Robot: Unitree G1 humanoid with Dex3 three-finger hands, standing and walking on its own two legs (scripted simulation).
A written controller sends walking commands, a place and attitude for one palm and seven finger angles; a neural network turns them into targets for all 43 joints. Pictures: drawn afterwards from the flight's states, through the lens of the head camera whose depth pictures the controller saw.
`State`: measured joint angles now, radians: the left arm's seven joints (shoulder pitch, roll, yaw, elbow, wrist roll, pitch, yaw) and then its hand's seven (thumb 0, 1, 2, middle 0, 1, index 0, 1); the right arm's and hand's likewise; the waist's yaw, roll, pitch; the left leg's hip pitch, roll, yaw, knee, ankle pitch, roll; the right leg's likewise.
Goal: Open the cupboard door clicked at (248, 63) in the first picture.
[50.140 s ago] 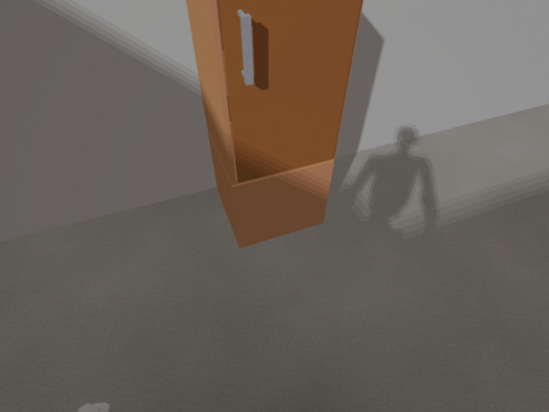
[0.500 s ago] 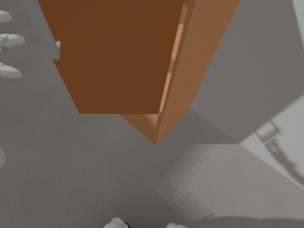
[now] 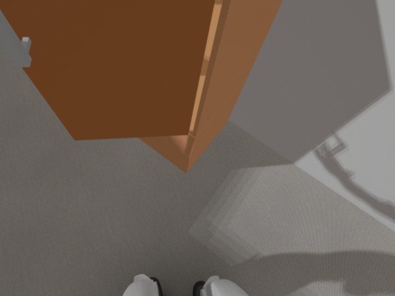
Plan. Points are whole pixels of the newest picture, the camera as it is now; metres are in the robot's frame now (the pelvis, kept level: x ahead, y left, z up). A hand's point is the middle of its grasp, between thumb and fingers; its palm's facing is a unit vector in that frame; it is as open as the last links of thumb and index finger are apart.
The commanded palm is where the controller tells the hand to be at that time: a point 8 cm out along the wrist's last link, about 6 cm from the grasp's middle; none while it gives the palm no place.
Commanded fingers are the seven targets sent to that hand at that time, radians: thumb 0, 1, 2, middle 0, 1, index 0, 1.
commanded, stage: move the hooked fingers beside the handle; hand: left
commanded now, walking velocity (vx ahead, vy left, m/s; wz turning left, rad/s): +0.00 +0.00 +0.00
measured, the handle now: out of the picture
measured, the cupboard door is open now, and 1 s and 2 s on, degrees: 43 43 43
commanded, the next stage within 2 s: slide the fingers in behind the handle in 0.84 s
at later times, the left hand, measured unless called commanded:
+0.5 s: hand out of the picture +0.51 +0.32 +0.17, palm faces +0.02 -1.00 +0.01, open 14.0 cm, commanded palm +0.50 +0.36 +0.16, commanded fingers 0.00 -0.50 0.30 -0.30 -1.20 -0.30 -1.20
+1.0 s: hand out of the picture +0.51 +0.32 +0.17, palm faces +0.01 -1.00 +0.01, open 14.0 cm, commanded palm +0.51 +0.35 +0.16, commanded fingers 0.00 -0.50 0.30 -0.30 -1.20 -0.30 -1.20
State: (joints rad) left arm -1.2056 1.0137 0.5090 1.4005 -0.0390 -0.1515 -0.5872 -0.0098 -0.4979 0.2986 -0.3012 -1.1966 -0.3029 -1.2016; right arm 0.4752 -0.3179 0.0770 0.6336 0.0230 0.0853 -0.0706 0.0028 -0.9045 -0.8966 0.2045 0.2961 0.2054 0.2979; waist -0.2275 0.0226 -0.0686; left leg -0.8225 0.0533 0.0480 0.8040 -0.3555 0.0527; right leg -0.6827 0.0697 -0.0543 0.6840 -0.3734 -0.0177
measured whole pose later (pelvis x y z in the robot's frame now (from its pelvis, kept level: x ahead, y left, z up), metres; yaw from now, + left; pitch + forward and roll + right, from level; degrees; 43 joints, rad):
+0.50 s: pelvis +0.01 +0.00 +0.00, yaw +1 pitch +21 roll -4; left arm -1.15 0.97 0.52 1.35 -0.06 -0.15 -0.59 -0.01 -0.50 0.30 -0.30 -1.20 -0.30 -1.20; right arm 0.44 -0.31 0.07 0.60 0.02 0.09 -0.05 0.00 -0.90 -0.90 0.20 0.30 0.21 0.30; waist -0.21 0.02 -0.09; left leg -0.81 0.05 0.04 0.81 -0.37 0.05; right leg -0.66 0.07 -0.06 0.68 -0.39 -0.02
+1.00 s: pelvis -0.01 +0.01 +0.00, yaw +1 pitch +21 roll -5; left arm -1.21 0.98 0.47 1.39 -0.05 -0.16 -0.58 -0.01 -0.50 0.30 -0.30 -1.20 -0.30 -1.20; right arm 0.46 -0.32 0.08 0.63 0.02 0.07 -0.06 0.00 -0.90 -0.90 0.20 0.30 0.21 0.30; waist -0.22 0.03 -0.08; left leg -0.86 0.05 0.02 0.85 -0.36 0.06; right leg -0.70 0.07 -0.08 0.71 -0.38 -0.01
